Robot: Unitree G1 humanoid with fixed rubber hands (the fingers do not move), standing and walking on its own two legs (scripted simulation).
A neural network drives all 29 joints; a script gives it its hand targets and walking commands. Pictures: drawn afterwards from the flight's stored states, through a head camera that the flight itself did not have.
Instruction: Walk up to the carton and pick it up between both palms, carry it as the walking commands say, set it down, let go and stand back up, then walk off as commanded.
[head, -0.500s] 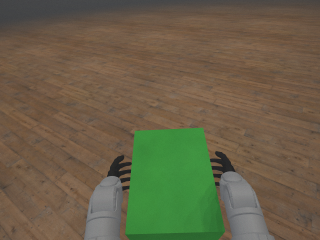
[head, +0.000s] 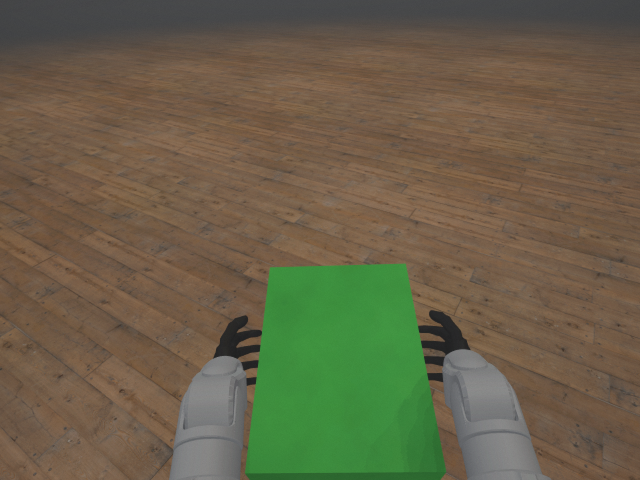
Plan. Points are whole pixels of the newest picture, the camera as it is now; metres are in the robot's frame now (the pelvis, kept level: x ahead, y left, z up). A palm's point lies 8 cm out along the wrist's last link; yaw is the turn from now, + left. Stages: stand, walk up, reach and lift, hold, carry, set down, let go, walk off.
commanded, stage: carry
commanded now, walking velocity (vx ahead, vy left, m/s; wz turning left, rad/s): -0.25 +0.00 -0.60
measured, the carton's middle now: (341, 383) +0.31 +0.00 -0.04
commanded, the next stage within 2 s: none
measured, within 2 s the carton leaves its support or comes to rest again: neither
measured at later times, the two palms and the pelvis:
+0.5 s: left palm (351, 378) +0.26 -0.01 +0.05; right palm (619, 473) +0.15 -0.27 +0.05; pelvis -0.08 -0.01 -0.01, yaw -20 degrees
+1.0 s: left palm (317, 479) +0.14 +0.03 +0.07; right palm out of the picture -0.02 -0.20 +0.08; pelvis -0.18 +0.08 +0.00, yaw -40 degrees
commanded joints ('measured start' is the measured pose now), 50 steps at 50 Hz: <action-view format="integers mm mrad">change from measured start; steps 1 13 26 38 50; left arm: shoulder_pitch -588 -610 -517 -636 -630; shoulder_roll -1013 -987 -950 -1007 -1047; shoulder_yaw -666 -768 -691 -797 -807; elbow -154 -476 -624 -644 -558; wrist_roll -370 -644 -514 -576 -619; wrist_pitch -34 315 435 457 466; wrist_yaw -281 -237 -176 -205 -175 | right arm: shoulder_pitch -633 -573 -600 -590 -544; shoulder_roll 1009 975 1057 1074 1025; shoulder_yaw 587 741 736 680 591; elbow -175 -536 -593 -574 -507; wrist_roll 366 564 672 587 570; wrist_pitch -47 278 432 449 446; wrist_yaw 278 153 178 180 200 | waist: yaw -14 36 44 9 -3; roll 58 -186 -82 256 284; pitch -208 -474 -485 -401 -354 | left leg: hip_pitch -81 -325 -507 29 164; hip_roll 140 189 38 411 313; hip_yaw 17 180 141 -203 276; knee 64 473 560 -163 155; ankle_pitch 52 15 -199 87 803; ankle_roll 44 -5 -72 154 105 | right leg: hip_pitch -169 84 201 -378 -423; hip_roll -136 -199 -232 107 32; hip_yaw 75 129 305 -106 -277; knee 149 92 -52 331 405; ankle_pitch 311 629 401 -232 -255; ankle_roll -47 -74 -93 69 46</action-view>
